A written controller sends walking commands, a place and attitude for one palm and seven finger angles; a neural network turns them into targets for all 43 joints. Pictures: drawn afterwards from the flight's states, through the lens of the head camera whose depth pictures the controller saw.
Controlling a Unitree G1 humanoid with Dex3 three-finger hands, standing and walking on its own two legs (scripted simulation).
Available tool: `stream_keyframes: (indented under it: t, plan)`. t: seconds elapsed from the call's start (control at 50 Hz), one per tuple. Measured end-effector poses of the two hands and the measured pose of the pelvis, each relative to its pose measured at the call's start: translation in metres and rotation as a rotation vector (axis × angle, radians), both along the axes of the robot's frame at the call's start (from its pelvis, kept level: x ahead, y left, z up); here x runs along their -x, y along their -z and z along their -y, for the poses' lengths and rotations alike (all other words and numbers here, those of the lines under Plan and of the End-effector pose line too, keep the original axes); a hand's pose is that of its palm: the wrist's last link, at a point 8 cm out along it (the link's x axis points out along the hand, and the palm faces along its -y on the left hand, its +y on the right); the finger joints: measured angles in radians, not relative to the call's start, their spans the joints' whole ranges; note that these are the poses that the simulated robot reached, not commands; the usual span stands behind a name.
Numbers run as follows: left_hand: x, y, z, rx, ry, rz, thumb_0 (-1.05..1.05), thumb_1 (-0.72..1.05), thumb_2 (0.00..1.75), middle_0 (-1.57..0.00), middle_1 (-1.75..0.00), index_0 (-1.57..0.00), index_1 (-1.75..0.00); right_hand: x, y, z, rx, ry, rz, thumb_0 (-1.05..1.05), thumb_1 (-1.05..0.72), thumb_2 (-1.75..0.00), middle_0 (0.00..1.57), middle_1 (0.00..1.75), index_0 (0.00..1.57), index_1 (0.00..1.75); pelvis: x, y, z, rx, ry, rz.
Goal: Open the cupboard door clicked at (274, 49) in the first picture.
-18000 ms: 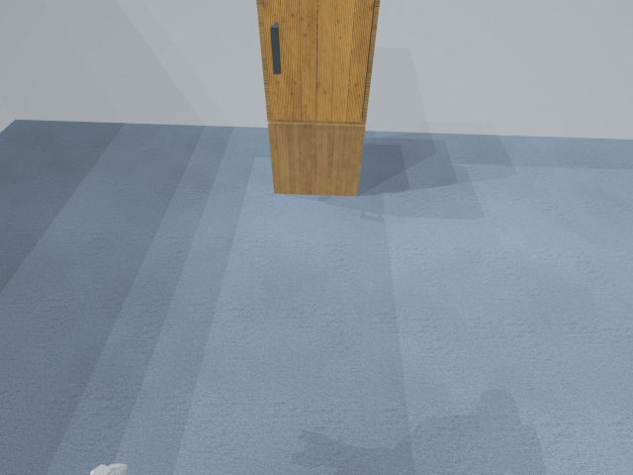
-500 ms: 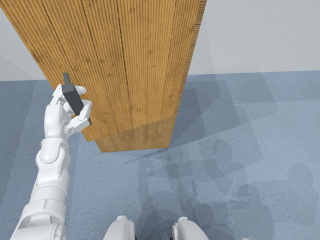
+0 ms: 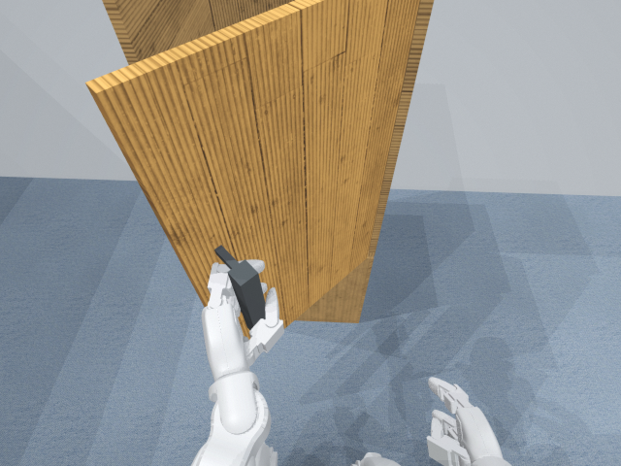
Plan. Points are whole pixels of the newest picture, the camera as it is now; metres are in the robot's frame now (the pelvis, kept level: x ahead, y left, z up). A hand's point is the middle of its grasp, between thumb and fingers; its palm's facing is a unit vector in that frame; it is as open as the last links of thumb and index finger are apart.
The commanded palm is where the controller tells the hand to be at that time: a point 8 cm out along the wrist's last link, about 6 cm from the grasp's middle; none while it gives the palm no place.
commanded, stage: pull the door open along its arc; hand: left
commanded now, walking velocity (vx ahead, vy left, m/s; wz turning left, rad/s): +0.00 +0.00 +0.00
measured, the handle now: (242, 292) +0.33 +0.11 +0.02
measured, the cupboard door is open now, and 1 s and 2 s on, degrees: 46 47 50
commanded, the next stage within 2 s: open thumb and fingers to let go in 0.02 s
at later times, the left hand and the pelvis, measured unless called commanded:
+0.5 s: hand (282, 321) +0.29 +0.05 +0.03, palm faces +0.36 -0.93 -0.02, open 9.6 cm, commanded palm +0.24 +0.10 +0.03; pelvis -0.01 -0.03 -0.01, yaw +2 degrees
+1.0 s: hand (274, 322) +0.29 +0.06 +0.03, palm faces +0.29 -0.96 -0.01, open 14.7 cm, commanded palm +0.25 +0.10 +0.03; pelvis -0.01 +0.00 -0.01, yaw +0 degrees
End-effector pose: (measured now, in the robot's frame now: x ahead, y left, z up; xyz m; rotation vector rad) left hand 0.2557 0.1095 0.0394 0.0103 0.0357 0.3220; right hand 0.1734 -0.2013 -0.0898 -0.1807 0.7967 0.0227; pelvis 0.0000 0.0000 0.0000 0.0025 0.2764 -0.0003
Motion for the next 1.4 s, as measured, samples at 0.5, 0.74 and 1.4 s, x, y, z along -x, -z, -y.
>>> stream_keyframes:
  t: [0.5, 0.74, 1.4]
  plan:
    - [0.004, 0.003, 0.015, -0.008, -0.051, 0.005, 0.01, 0.13, 0.56, -0.34, -1.27, -0.36, -1.27, 0.025, 0.024, 0.047, 0.040, 0.033, -0.064, 0.01, -0.90, -0.90, 0.20, 0.30, 0.20, 0.30, 0.007, 0.006, 0.027, -0.033, -0.022, -0.015]
    - [0.003, 0.005, 0.011, -0.001, -0.020, 0.012, -0.01, -0.41, 0.33, -0.29, -1.09, -0.32, -1.09, 0.029, 0.020, 0.034, 0.044, 0.048, -0.056, 0.01, -0.90, -0.90, 0.20, 0.30, 0.20, 0.30, 0.010, 0.007, 0.015, -0.021, -0.012, -0.012]
    - [0.026, 0.003, -0.004, 0.053, 0.402, 0.049, -0.01, -0.50, 0.30, -0.14, -0.32, -0.15, -0.32, 0.037, 0.007, -0.007, 0.027, 0.059, 0.021, 0.01, -0.90, -0.90, 0.20, 0.30, 0.20, 0.30, 0.021, 0.016, -0.031, 0.015, 0.009, 0.004]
